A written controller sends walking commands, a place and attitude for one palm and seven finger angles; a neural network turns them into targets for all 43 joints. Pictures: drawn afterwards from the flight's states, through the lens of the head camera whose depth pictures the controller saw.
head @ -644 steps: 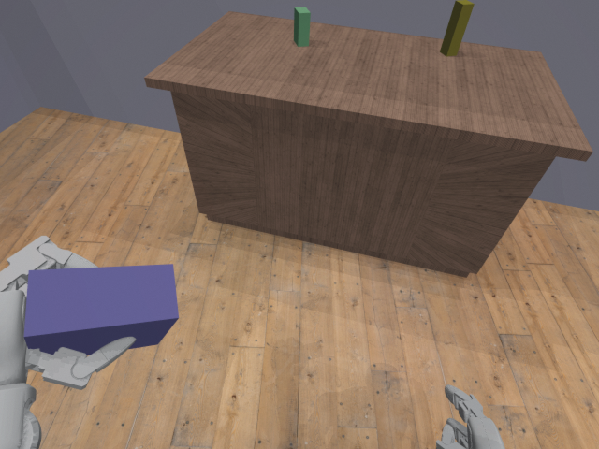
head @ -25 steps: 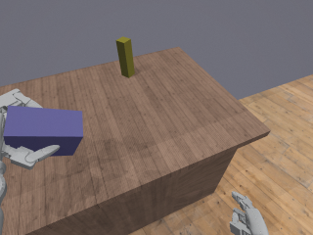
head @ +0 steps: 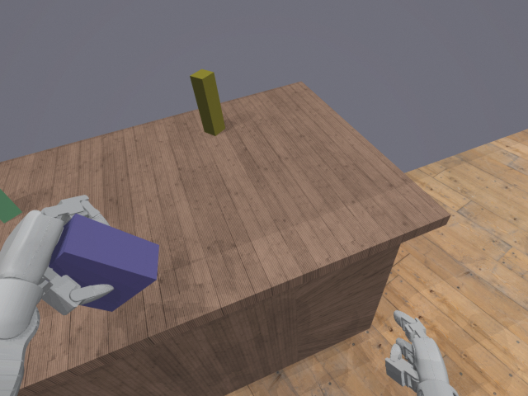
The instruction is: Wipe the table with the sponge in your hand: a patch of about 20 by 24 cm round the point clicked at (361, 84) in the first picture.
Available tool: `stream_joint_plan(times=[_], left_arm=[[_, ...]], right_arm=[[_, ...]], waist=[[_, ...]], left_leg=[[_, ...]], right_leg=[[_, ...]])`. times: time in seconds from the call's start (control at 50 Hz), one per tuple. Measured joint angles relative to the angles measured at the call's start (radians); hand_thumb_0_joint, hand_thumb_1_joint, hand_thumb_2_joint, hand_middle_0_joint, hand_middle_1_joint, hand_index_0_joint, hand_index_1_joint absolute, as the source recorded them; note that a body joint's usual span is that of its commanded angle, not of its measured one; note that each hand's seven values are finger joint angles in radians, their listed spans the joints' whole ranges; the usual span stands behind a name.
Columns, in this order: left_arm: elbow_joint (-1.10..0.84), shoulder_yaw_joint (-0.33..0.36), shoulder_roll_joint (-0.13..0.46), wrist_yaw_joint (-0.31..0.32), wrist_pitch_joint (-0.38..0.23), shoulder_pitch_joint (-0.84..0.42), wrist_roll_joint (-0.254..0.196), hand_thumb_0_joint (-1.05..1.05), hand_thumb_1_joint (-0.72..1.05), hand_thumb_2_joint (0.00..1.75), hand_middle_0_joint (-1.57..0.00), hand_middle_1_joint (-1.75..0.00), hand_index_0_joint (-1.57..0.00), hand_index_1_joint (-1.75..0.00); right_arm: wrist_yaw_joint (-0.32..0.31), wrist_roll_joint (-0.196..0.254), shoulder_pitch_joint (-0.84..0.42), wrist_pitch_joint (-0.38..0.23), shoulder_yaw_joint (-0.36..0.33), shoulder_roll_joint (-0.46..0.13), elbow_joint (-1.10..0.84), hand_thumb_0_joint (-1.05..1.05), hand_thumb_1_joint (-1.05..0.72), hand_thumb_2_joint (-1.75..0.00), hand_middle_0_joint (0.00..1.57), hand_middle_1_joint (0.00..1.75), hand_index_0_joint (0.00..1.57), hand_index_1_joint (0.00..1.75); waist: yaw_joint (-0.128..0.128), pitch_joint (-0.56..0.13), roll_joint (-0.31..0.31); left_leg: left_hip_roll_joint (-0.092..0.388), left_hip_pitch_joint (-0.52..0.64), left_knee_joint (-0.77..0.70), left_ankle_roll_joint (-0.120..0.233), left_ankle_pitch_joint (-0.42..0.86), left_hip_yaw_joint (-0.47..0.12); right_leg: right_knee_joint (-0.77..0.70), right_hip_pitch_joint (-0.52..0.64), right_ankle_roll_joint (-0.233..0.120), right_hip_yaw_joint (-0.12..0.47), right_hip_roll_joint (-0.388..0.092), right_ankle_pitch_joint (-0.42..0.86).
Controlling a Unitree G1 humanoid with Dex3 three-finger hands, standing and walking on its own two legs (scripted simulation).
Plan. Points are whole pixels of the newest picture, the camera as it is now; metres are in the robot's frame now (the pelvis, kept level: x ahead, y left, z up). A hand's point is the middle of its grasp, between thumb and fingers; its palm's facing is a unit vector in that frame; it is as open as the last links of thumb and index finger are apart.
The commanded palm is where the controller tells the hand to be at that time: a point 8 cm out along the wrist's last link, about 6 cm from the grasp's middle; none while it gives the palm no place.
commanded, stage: turn the palm down, sponge in hand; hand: left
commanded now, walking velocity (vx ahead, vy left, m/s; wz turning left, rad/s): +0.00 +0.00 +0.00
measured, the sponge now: (109, 271) +0.24 +0.25 +0.11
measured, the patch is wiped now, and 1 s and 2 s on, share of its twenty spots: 0.00 0.00 0.00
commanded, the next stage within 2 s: move the sponge above the wiping area in 1.52 s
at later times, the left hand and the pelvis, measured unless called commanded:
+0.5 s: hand (87, 249) +0.24 +0.26 +0.16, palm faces +0.22 -0.34 -0.92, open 9.7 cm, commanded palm +0.21 +0.29 +0.21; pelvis +0.02 +0.00 +0.00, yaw -1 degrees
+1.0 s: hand (34, 241) +0.24 +0.33 +0.17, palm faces +0.23 -0.11 -0.97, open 9.7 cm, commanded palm +0.20 +0.31 +0.21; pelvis +0.01 +0.03 +0.01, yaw +0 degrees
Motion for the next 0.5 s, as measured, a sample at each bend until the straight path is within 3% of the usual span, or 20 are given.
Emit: stream_joint_plan(times=[0.08, 0.12, 0.2, 0.3, 0.4, 0.5], left_arm=[[-0.083, 0.033, 0.012, 0.026, -0.085, 0.070, 0.012, -0.01, -0.46, 1.03, -0.79, -1.34, -0.79, -1.34], [-0.117, 0.052, 0.015, 0.058, -0.096, 0.097, 0.022, -0.01, -0.46, 1.03, -0.79, -1.34, -0.79, -1.34], [-0.121, 0.072, 0.026, 0.098, -0.030, 0.121, 0.053, 0.00, -0.46, 1.03, -0.79, -1.34, -0.79, -1.34], [-0.065, 0.047, 0.039, 0.069, 0.069, 0.107, 0.106, 0.00, -0.46, 1.03, -0.79, -1.34, -0.79, -1.34], [-0.092, -0.022, 0.021, 0.053, 0.043, 0.096, 0.177, -0.01, -0.46, 1.03, -0.79, -1.34, -0.79, -1.34], [-0.143, -0.063, 0.034, 0.088, 0.029, 0.086, 0.236, 0.00, -0.46, 1.03, -0.79, -1.34, -0.79, -1.34]], right_arm=[[0.004, -0.009, 0.025, -0.009, -0.022, 0.000, -0.004, 0.01, -0.91, -0.90, 0.21, 0.30, 0.20, 0.30], [0.008, -0.008, 0.041, -0.004, -0.033, -0.009, -0.004, 0.01, -0.91, -0.90, 0.21, 0.30, 0.20, 0.30], [0.006, 0.002, 0.056, 0.022, -0.053, -0.040, 0.000, 0.01, -0.91, -0.90, 0.21, 0.30, 0.20, 0.30], [-0.018, 0.020, 0.046, 0.042, -0.062, -0.067, 0.004, 0.01, -0.91, -0.90, 0.21, 0.30, 0.20, 0.30], [-0.033, 0.016, 0.019, 0.021, -0.061, -0.055, -0.003, 0.01, -0.91, -0.90, 0.20, 0.30, 0.20, 0.30], [-0.020, 0.013, -0.006, 0.019, -0.047, -0.025, -0.010, 0.01, -0.91, -0.90, 0.20, 0.30, 0.20, 0.30]], waist=[[0.006, -0.003, -0.021], [0.012, -0.010, -0.026], [0.023, -0.019, -0.017], [0.023, -0.017, -0.004], [0.022, -0.011, -0.003], [0.022, -0.028, -0.007]], left_leg=[[0.015, -0.003, 0.008, -0.013, -0.016, 0.007], [0.020, -0.006, 0.016, -0.018, -0.026, 0.006], [0.022, -0.009, 0.031, -0.018, -0.043, 0.004], [0.014, -0.013, 0.040, -0.008, -0.050, -0.003], [0.011, -0.014, 0.040, -0.006, -0.049, -0.001], [0.009, -0.005, 0.028, -0.011, -0.046, 0.008]], right_leg=[[0.006, -0.006, -0.012, 0.007, 0.015, -0.012], [0.011, -0.008, -0.016, 0.007, 0.020, -0.020], [0.021, -0.008, -0.018, 0.005, 0.022, -0.035], [0.032, -0.010, -0.015, -0.002, 0.015, -0.046], [0.031, -0.010, -0.011, 0.001, 0.012, -0.044], [0.020, -0.004, -0.005, 0.010, 0.009, -0.039]])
